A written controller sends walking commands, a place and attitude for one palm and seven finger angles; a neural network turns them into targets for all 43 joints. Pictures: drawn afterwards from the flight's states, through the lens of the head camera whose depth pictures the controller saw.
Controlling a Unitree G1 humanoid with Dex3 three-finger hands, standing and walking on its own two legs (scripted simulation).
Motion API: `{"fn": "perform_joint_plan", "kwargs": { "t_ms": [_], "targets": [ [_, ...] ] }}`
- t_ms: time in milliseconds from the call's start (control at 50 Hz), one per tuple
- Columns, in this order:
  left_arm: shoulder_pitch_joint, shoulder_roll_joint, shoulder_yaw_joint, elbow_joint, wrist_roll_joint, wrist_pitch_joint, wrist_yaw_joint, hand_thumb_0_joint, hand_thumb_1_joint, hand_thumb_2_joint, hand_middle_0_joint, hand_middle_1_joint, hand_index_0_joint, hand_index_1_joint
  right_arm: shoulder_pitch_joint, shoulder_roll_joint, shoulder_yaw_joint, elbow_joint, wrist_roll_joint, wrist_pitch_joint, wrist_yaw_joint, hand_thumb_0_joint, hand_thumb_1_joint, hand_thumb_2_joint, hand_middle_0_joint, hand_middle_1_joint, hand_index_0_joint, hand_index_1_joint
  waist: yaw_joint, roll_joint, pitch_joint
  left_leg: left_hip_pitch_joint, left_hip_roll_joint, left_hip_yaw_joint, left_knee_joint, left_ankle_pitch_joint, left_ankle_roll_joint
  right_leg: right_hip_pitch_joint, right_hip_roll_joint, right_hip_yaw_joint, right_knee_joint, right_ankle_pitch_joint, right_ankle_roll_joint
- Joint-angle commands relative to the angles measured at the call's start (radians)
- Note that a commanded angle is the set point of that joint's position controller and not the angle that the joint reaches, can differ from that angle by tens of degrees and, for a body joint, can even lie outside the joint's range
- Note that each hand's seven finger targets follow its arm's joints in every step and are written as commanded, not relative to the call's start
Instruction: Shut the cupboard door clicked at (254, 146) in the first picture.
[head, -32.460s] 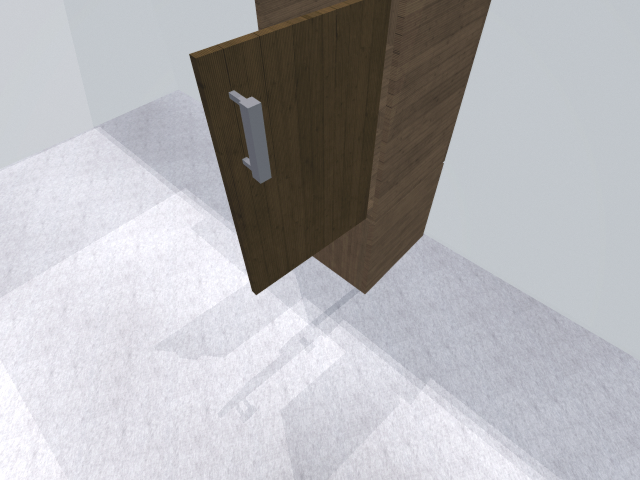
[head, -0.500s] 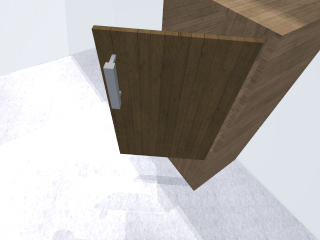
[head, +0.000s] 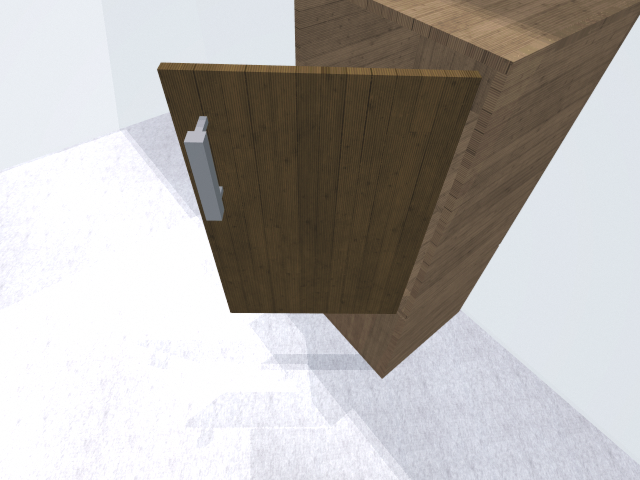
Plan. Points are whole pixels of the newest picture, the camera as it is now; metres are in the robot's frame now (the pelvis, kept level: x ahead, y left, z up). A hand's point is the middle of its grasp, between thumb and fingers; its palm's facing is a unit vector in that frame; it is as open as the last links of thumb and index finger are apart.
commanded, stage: look again from close up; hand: left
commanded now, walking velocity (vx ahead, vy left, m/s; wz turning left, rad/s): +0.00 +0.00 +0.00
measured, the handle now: (209, 170) +0.49 +0.18 +0.11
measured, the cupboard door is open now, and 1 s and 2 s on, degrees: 52 52 52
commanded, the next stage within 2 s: shuffle to correct the standing spot in 0.38 s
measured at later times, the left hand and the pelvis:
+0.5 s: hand out of the picture -0.02 +0.21 -0.18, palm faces +0.03 -0.98 -0.20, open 7.4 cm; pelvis -0.02 +0.02 +0.00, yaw +1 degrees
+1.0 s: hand out of the picture -0.02 +0.15 -0.19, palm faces +0.05 -0.99 -0.13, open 7.4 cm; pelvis +0.02 -0.01 -0.01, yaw +0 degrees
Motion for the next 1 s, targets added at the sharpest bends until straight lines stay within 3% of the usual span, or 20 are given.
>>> {"fn": "perform_joint_plan", "kwargs": {
  "t_ms": [0, 40, 100, 200, 340, 460, 520, 600, 700, 800, 900, 920, 960, 980],
  "targets": [
    [0.082, 0.116, 0.016, -0.052, -0.005, -0.010, 0.003, 0.000, 0.900, 0.900, -0.200, -0.300, -0.200, -0.300, 0.039, -0.095, -0.020, -0.089, 0.005, -0.028, -0.013, 0.000, -0.900, -0.900, 0.200, 0.300, 0.200, 0.300, 0.014, -0.007, -0.136, 0.061, 0.088, -0.112, -0.010, 0.172, 0.002, 0.027, -0.134, 0.077, 0.022, 0.257, -0.052],
    [0.065, 0.113, 0.016, -0.069, 0.002, 0.005, 0.000, 0.000, 0.900, 0.900, -0.200, -0.300, -0.200, -0.300, 0.015, -0.101, -0.024, -0.105, 0.001, -0.016, -0.008, 0.000, -0.900, -0.900, 0.200, 0.300, 0.200, 0.300, 0.018, -0.004, 0.028, -0.027, 0.084, -0.127, -0.055, 0.028, 0.006, -0.073, -0.114, 0.080, -0.014, 0.030, -0.052],
    [0.076, 0.116, 0.019, -0.092, 0.008, 0.015, -0.005, 0.000, 0.900, 0.900, -0.200, -0.300, -0.200, -0.300, 0.006, -0.117, -0.034, -0.128, -0.003, -0.006, 0.001, 0.000, -0.900, -0.900, 0.200, 0.300, 0.200, 0.300, 0.018, -0.010, 0.082, -0.078, 0.072, -0.157, -0.104, -0.165, 0.009, -0.148, -0.095, 0.089, -0.028, -0.155, -0.049],
    [0.091, 0.117, 0.023, -0.118, 0.012, 0.017, -0.009, 0.000, 0.900, 0.900, -0.200, -0.300, -0.200, -0.300, -0.005, -0.132, -0.041, -0.138, -0.005, -0.009, 0.003, 0.000, -0.900, -0.900, 0.200, 0.300, 0.200, 0.300, 0.023, -0.030, 0.053, -0.083, 0.082, -0.183, -0.136, -0.204, 0.020, -0.137, -0.085, 0.070, -0.006, -0.120, -0.041],
    [0.095, 0.143, 0.026, -0.130, 0.012, 0.011, -0.014, 0.000, 0.900, 0.900, -0.200, -0.300, -0.200, -0.300, -0.039, -0.163, -0.043, -0.144, -0.002, -0.019, 0.005, 0.000, -0.900, -0.900, 0.200, 0.300, 0.200, 0.300, 0.027, 0.004, 0.010, -0.051, 0.085, -0.183, -0.148, -0.159, 0.026, -0.106, -0.094, 0.069, -0.013, -0.044, -0.039],
    [0.094, 0.159, 0.023, -0.118, 0.012, 0.012, -0.018, 0.000, 0.900, 0.900, -0.200, -0.300, -0.200, -0.300, -0.063, -0.178, -0.041, -0.133, 0.001, -0.021, 0.007, 0.000, -0.900, -0.900, 0.200, 0.300, 0.200, 0.300, 0.029, 0.013, 0.020, -0.049, 0.087, -0.186, -0.168, -0.165, 0.023, -0.095, -0.102, 0.063, -0.035, -0.033, -0.035],
    [0.134, 0.110, 0.013, -0.090, 0.014, 0.022, -0.021, 0.000, 0.900, 0.900, -0.200, -0.300, -0.200, -0.300, -0.039, -0.147, -0.033, -0.107, -0.003, -0.010, 0.007, 0.000, -0.900, -0.900, 0.200, 0.300, 0.200, 0.300, 0.030, 0.013, 0.005, -0.046, 0.107, -0.199, -0.195, -0.295, 0.025, -0.087, -0.081, 0.022, -0.013, -0.112, -0.022],
    [0.162, 0.103, 0.021, -0.088, 0.022, 0.034, -0.032, 0.000, 0.900, 0.900, -0.200, -0.300, -0.200, -0.300, -0.053, -0.182, -0.049, -0.111, -0.008, 0.001, 0.003, 0.000, -0.900, -0.900, 0.200, 0.300, 0.200, 0.300, 0.037, 0.056, 0.051, -0.096, 0.153, -0.247, -0.238, -0.437, 0.051, -0.120, -0.049, -0.025, 0.055, -0.156, -0.025],
    [0.185, 0.095, 0.031, -0.095, 0.022, 0.029, -0.042, 0.000, 0.900, 0.900, -0.200, -0.300, -0.200, -0.300, -0.037, -0.167, -0.057, -0.110, -0.008, -0.006, -0.003, 0.000, -0.900, -0.900, 0.200, 0.300, 0.200, 0.300, 0.037, 0.047, 0.046, -0.078, 0.155, -0.221, -0.182, -0.352, 0.062, -0.129, -0.059, -0.012, 0.041, -0.120, -0.039],
    [0.203, 0.098, 0.041, -0.096, 0.019, 0.026, -0.044, 0.000, 0.900, 0.900, -0.200, -0.300, -0.200, -0.300, -0.025, -0.133, -0.058, -0.108, -0.006, -0.014, -0.009, 0.000, -0.900, -0.900, 0.200, 0.300, 0.200, 0.300, 0.032, -0.015, 0.050, -0.079, 0.114, -0.155, -0.077, -0.261, 0.049, -0.139, -0.081, 0.055, -0.004, -0.121, -0.059],
    [0.211, 0.092, 0.050, -0.097, 0.018, 0.023, -0.042, 0.000, 0.900, 0.900, -0.200, -0.300, -0.200, -0.300, -0.006, -0.100, -0.051, -0.092, -0.005, -0.025, -0.016, 0.000, -0.900, -0.900, 0.200, 0.300, 0.200, 0.300, 0.033, -0.017, 0.025, -0.070, 0.101, -0.105, 0.006, -0.101, 0.044, -0.110, -0.090, 0.075, 0.014, -0.016, -0.071],
    [0.223, 0.091, 0.050, -0.092, 0.017, 0.018, -0.037, 0.000, 0.900, 0.900, -0.200, -0.300, -0.200, -0.300, -0.014, -0.082, -0.045, -0.090, -0.002, -0.027, -0.017, 0.000, -0.900, -0.900, 0.200, 0.300, 0.200, 0.300, 0.043, -0.058, 0.031, -0.088, 0.082, -0.070, 0.047, -0.019, 0.035, -0.074, -0.105, 0.091, -0.004, 0.074, -0.071],
    [0.246, 0.105, 0.051, -0.070, 0.012, 0.008, -0.025, 0.000, 0.900, 0.900, -0.200, -0.300, -0.200, -0.300, -0.016, -0.046, -0.029, -0.084, 0.000, -0.032, -0.018, 0.000, -0.900, -0.900, 0.200, 0.300, 0.200, 0.300, 0.043, -0.119, -0.019, -0.097, 0.030, -0.005, 0.133, 0.040, 0.003, 0.017, -0.166, 0.147, -0.008, 0.395, -0.081],
    [0.239, 0.105, 0.048, -0.060, 0.008, 0.002, -0.020, 0.000, 0.900, 0.900, -0.200, -0.300, -0.200, -0.300, -0.012, -0.032, -0.023, -0.074, 0.002, -0.031, -0.019, 0.000, -0.900, -0.900, 0.200, 0.300, 0.200, 0.300, 0.037, -0.109, -0.033, -0.081, 0.025, -0.006, 0.119, 0.042, -0.007, 0.043, -0.184, 0.144, 0.009, 0.556, -0.083]
  ]
}}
